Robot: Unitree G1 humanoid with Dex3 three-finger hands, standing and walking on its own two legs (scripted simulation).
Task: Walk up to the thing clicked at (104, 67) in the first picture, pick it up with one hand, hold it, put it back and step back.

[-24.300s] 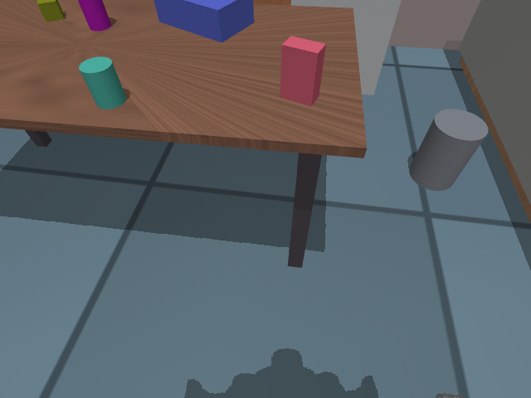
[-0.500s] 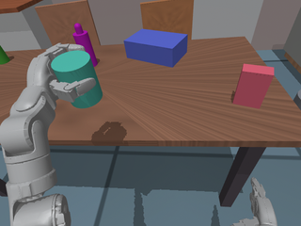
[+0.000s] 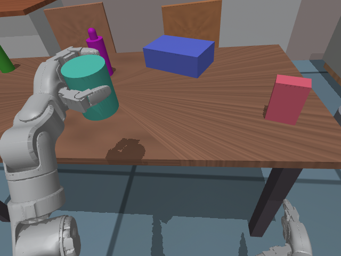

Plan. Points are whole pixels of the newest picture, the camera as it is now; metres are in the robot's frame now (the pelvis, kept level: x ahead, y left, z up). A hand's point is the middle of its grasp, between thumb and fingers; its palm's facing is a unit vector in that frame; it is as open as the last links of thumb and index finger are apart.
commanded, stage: crouch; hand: left
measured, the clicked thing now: (92, 88) +0.34 +0.16 +0.28
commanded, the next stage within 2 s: lower in 1.10 s
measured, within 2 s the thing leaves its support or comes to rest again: neither
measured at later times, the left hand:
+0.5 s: hand (108, 102) +0.39 +0.16 +0.21, palm faces +0.09 -1.00 +0.03, open 10.6 cm
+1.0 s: hand (113, 102) +0.44 +0.17 +0.17, palm faces +0.11 -0.99 +0.01, open 10.6 cm
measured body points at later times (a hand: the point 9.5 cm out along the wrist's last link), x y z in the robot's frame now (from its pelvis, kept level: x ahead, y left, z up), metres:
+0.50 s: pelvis -0.01 +0.00 +0.00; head -0.02 -0.02 +0.45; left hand +0.38 +0.21 +0.21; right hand +0.16 -0.26 -0.07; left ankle +0.02 +0.14 -0.72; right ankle +0.03 -0.14 -0.72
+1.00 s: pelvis +0.01 +0.00 +0.00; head +0.02 -0.01 +0.45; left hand +0.43 +0.22 +0.17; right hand +0.16 -0.25 -0.07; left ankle +0.02 +0.14 -0.72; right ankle +0.03 -0.14 -0.72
